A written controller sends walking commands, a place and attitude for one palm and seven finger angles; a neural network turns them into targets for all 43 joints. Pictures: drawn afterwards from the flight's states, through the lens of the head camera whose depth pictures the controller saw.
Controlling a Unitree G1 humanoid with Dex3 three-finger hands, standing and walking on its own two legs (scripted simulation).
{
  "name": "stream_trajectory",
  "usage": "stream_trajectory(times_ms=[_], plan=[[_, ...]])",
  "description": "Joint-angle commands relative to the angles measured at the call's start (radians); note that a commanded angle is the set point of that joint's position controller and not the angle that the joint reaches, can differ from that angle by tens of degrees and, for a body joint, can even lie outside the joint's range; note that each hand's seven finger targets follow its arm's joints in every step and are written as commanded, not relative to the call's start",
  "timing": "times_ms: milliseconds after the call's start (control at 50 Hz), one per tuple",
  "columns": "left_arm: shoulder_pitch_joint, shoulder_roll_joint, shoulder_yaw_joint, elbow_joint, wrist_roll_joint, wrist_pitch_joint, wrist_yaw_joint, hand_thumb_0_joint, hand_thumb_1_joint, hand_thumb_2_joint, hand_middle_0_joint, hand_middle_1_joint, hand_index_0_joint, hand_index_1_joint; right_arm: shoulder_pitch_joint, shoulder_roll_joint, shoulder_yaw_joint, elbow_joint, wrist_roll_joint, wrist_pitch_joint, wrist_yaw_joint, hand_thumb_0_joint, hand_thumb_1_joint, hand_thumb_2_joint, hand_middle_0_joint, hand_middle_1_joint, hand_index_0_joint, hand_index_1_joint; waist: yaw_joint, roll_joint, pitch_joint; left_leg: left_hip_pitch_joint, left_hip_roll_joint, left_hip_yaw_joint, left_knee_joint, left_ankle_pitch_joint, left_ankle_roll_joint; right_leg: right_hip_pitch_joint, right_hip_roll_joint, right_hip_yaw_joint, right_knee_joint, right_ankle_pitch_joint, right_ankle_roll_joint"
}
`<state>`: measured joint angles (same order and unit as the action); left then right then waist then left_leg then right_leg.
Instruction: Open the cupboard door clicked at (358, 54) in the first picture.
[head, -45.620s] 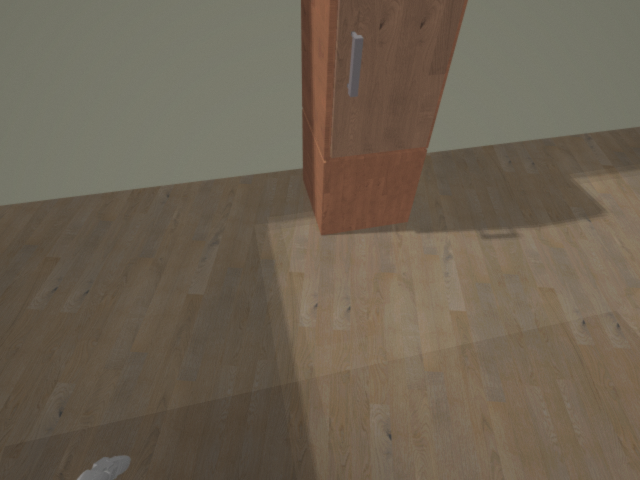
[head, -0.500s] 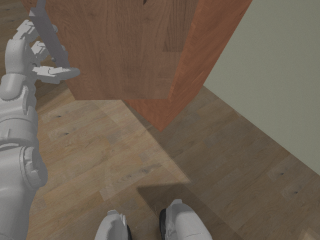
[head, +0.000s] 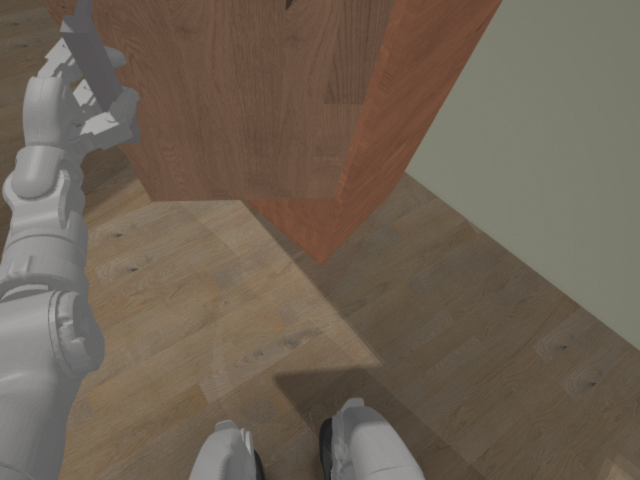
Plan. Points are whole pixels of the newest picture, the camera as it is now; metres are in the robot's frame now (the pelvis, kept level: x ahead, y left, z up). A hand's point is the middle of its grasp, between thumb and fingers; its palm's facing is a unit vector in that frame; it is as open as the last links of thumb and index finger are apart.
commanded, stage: pull the door open along its arc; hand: left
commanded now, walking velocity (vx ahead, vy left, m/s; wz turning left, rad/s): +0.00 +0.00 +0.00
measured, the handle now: (109, 76) +0.59 +0.20 +0.07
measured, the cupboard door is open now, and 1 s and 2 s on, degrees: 46 85 95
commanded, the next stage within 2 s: open thumb and fingers to let go in 1.12 s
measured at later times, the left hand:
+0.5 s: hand (137, 180) +0.44 +0.16 +0.07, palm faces -0.05 -1.00 -0.01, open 6.5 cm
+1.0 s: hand (228, 264) +0.34 +0.07 +0.07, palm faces +0.40 -0.92 -0.01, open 6.6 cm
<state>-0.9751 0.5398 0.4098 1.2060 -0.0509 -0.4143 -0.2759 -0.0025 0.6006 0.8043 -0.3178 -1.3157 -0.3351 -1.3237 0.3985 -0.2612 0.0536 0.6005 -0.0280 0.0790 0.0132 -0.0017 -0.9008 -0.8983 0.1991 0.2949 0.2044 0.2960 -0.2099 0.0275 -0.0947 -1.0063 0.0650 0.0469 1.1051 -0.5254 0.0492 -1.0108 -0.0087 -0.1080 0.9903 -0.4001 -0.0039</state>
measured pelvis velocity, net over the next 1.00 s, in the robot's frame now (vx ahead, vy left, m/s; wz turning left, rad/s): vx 0.02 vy -0.04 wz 0.05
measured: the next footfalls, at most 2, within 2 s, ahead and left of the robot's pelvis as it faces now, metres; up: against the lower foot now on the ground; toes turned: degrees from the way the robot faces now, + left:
none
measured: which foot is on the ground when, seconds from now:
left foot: down 0.00-1.00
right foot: down 0.00-1.00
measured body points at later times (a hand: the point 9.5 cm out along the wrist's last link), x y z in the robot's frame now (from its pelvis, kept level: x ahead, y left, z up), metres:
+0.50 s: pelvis +0.02 -0.01 +0.02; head +0.12 +0.00 +0.46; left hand +0.44 +0.21 +0.07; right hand +0.06 -0.27 -0.09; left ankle -0.01 +0.08 -0.66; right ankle +0.03 -0.13 -0.66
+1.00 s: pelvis +0.02 -0.04 +0.03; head +0.08 -0.05 +0.47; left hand +0.32 +0.11 +0.07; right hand +0.18 -0.25 -0.09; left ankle -0.01 +0.08 -0.66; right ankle +0.03 -0.13 -0.66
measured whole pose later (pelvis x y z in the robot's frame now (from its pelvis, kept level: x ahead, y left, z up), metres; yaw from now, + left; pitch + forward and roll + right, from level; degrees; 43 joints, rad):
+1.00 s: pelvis +0.02 -0.04 +0.03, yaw +3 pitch +14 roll +0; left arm -0.06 -0.08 -0.08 0.32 0.06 -0.35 0.50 0.01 0.66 0.77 -0.28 -1.28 -0.28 -1.29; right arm 0.23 -0.17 0.00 0.57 -0.07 0.02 0.05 0.00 -0.90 -0.90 0.20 0.29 0.20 0.30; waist -0.01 0.03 -0.14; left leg -0.69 0.04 0.04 0.94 -0.49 -0.01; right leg -0.74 -0.02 -0.11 0.93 -0.44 -0.06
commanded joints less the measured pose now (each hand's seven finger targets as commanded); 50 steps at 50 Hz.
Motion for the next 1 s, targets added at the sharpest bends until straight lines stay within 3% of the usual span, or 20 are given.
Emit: stream_trajectory(times_ms=[0,60,80,100,240,280,340,380,440,460,480,500,560,620,640,660,720,760,840,980], plan=[[-0.425,0.223,0.002,-0.216,-0.024,-0.058,0.016,0.0,0.9,0.9,-0.4,-1.35,-0.4,-1.35,0.196,-0.192,-0.069,-0.03,-0.003,-0.016,-0.011,0.0,-0.9,-0.9,0.2,0.3,0.2,0.3,-0.002,0.18,-0.52,0.417,-0.023,-0.126,-0.125,0.54,-0.042,0.184,0.055,0.042,-0.063,0.295,-0.015],[-0.383,0.229,0.016,-0.214,-0.032,-0.056,0.017,0.0,0.9,0.9,-0.4,-1.35,-0.4,-1.35,0.202,-0.198,-0.072,-0.037,-0.002,-0.016,-0.011,0.0,-0.9,-0.9,0.2,0.3,0.2,0.3,0.006,0.136,-0.528,0.407,-0.025,-0.124,-0.131,0.525,-0.036,0.213,0.059,0.042,-0.067,0.296,-0.016],[-0.363,0.23,0.014,-0.235,-0.032,-0.058,0.014,0.0,0.9,0.9,-0.4,-1.35,-0.4,-1.35,0.194,-0.197,-0.072,-0.04,0.0,-0.016,-0.009,0.0,-0.9,-0.9,0.2,0.3,0.2,0.3,0.021,0.162,-0.54,0.414,-0.026,-0.119,-0.134,0.534,-0.039,0.225,0.057,0.047,-0.068,0.305,-0.016],[-0.335,0.235,0.025,-0.243,-0.033,-0.056,0.013,0.0,0.9,0.9,-0.4,-1.35,-0.4,-1.35,0.194,-0.196,-0.074,-0.046,0.0,-0.014,-0.008,0.0,-0.9,-0.9,0.2,0.3,0.2,0.3,0.029,0.144,-0.558,0.407,-0.028,-0.114,-0.134,0.534,-0.036,0.25,0.058,0.048,-0.068,0.319,-0.015],[-0.1,0.181,0.009,-0.357,-0.076,-0.042,-0.008,0.0,0.9,0.9,-0.4,-1.35,-0.4,-1.35,0.157,-0.186,-0.084,-0.091,0.02,-0.007,-0.002,0.0,-0.9,-0.9,0.2,0.3,0.2,0.3,0.077,0.072,-0.541,0.349,-0.041,-0.069,-0.178,0.502,-0.022,0.41,0.058,0.062,-0.099,0.402,-0.015],[-0.017,0.165,0.011,-0.429,-0.095,-0.045,-0.01,0.0,0.9,0.9,-0.4,-1.35,-0.4,-1.35,0.145,-0.18,-0.088,-0.106,0.026,-0.008,-0.001,0.0,-0.9,-0.9,0.2,0.3,0.2,0.3,0.099,0.106,-0.57,0.38,-0.042,-0.061,-0.186,0.559,-0.025,0.439,0.055,0.065,-0.102,0.449,-0.017],[0.146,0.09,-0.021,-0.517,-0.128,-0.038,-0.008,0.0,0.9,0.9,-0.4,-1.35,-0.4,-1.35,0.115,-0.168,-0.094,-0.13,0.035,-0.012,0.008,0.0,-0.9,-0.9,0.2,0.3,0.2,0.3,0.124,0.059,-0.522,0.362,-0.045,-0.043,-0.214,0.564,-0.022,0.501,0.052,0.065,-0.121,0.486,-0.017],[0.26,0.055,-0.031,-0.605,-0.148,-0.044,-0.001,0.0,0.9,0.9,-0.4,-1.35,-0.4,-1.35,0.093,-0.161,-0.099,-0.147,0.039,-0.02,0.013,0.0,-0.9,-0.9,0.2,0.3,0.2,0.3,0.147,0.057,-0.523,0.371,-0.043,-0.037,-0.231,0.601,-0.022,0.539,0.047,0.066,-0.122,0.52,-0.019],[0.42,-0.016,-0.065,-0.706,-0.171,-0.044,0.016,0.0,0.9,0.9,-0.4,-1.35,-0.4,-1.35,0.059,-0.15,-0.103,-0.165,0.046,-0.031,0.023,0.0,-0.9,-0.9,0.2,0.3,0.2,0.3,0.163,0.039,-0.465,0.371,-0.045,-0.021,-0.251,0.605,-0.022,0.56,0.042,0.067,-0.136,0.54,-0.017],[0.432,-0.029,0.062,-0.808,-0.226,-0.05,0.158,0.0,0.9,0.9,-0.4,-1.35,-0.4,-1.35,0.029,-0.12,-0.108,-0.174,0.041,-0.046,0.024,0.0,-0.9,-0.9,0.2,0.3,0.2,0.3,0.239,0.069,-0.461,0.365,-0.046,-0.02,-0.258,0.629,-0.037,0.559,0.046,0.051,-0.139,0.53,-0.02],[0.54,-0.154,-0.032,-0.781,-0.205,-0.037,0.229,0.0,0.9,0.9,-0.4,-1.35,-0.4,-1.35,0.019,-0.109,-0.104,-0.171,0.038,-0.059,0.036,0.0,-0.9,-0.9,0.2,0.3,0.2,0.3,0.216,0.051,-0.409,0.367,-0.047,-0.014,-0.267,0.607,-0.045,0.534,0.047,0.044,-0.144,0.504,-0.016],[0.567,-0.19,-0.05,-0.812,-0.198,-0.038,0.276,0.0,0.9,0.9,-0.4,-1.35,-0.4,-1.35,0.009,-0.111,-0.106,-0.168,0.037,-0.067,0.044,0.0,-0.9,-0.9,0.2,0.3,0.2,0.3,0.207,0.011,-0.378,0.363,-0.043,-0.016,-0.269,0.6,-0.048,0.519,0.042,0.036,-0.147,0.499,-0.014],[0.597,-0.235,-0.09,-0.931,-0.134,-0.054,0.413,0.0,0.9,0.9,-0.4,-1.35,-0.4,-1.35,-0.011,-0.102,-0.113,-0.165,0.02,-0.076,0.05,0.0,-0.9,-0.9,0.2,0.3,0.2,0.3,0.209,-0.001,-0.392,0.387,-0.044,-0.016,-0.261,0.611,-0.053,0.53,0.038,0.04,-0.13,0.508,-0.018],[0.603,-0.342,-0.166,-0.961,-0.063,-0.061,0.546,0.0,0.9,0.9,-0.4,-1.35,-0.4,-1.35,-0.043,-0.079,-0.111,-0.154,-0.002,-0.084,0.053,0.0,-0.9,-0.9,0.2,0.3,0.2,0.3,0.204,-0.038,-0.373,0.376,-0.046,-0.017,-0.256,0.555,-0.058,0.528,0.025,0.043,-0.119,0.489,-0.019],[0.61,-0.371,-0.188,-0.977,-0.038,-0.062,0.588,0.0,0.9,0.9,-0.4,-1.35,-0.4,-1.35,-0.06,-0.073,-0.11,-0.157,-0.009,-0.085,0.054,0.0,-0.9,-0.9,0.2,0.3,0.2,0.3,0.21,-0.024,-0.368,0.372,-0.049,-0.017,-0.257,0.532,-0.059,0.523,0.022,0.045,-0.117,0.468,-0.021],[0.595,-0.386,-0.211,-1.004,-0.012,-0.066,0.63,0.0,0.9,0.9,-0.4,-1.35,-0.4,-1.35,-0.069,-0.07,-0.11,-0.16,-0.017,-0.088,0.051,0.0,-0.9,-0.9,0.2,0.3,0.2,0.3,0.203,-0.061,-0.368,0.369,-0.05,-0.02,-0.252,0.519,-0.055,0.529,0.022,0.046,-0.122,0.466,-0.022],[0.63,-0.481,-0.302,-1.015,0.074,-0.055,0.74,0.0,0.9,0.9,-0.4,-1.35,-0.4,-1.35,-0.109,-0.053,-0.107,-0.155,-0.033,-0.091,0.052,0.0,-0.9,-0.9,0.2,0.3,0.2,0.3,0.211,-0.027,-0.369,0.374,-0.055,-0.021,-0.252,0.476,-0.058,0.51,0.012,0.047,-0.116,0.418,-0.024],[0.618,-0.513,-0.365,-1.04,0.116,-0.049,0.772,0.0,0.9,0.9,-0.4,-1.35,-0.4,-1.35,-0.116,-0.049,-0.109,-0.151,-0.042,-0.094,0.047,0.0,-0.9,-0.9,0.2,0.3,0.2,0.3,0.191,-0.054,-0.386,0.382,-0.058,-0.023,-0.243,0.458,-0.05,0.515,0.012,0.054,-0.127,0.422,-0.023],[0.666,-0.579,-0.473,-1.088,0.155,-0.034,0.775,0.0,0.9,0.9,-0.4,-1.35,-0.4,-1.35,-0.141,-0.037,-0.11,-0.148,-0.046,-0.095,0.037,0.0,-0.9,-0.9,0.2,0.3,0.2,0.3,0.188,-0.059,-0.398,0.403,-0.059,-0.019,-0.247,0.444,-0.049,0.552,0.004,0.064,-0.14,0.445,-0.024],[0.824,-0.677,-0.587,-1.177,0.126,-0.012,0.768,0.0,0.9,0.9,-0.4,-1.35,-0.4,-1.35,-0.199,-0.02,-0.099,-0.167,-0.04,-0.118,0.024,0.0,-0.9,-0.9,0.2,0.3,0.2,0.3,0.196,-0.091,-0.343,0.398,-0.068,-0.024,-0.264,0.39,-0.044,0.594,-0.009,0.078,-0.183,0.428,-0.019]])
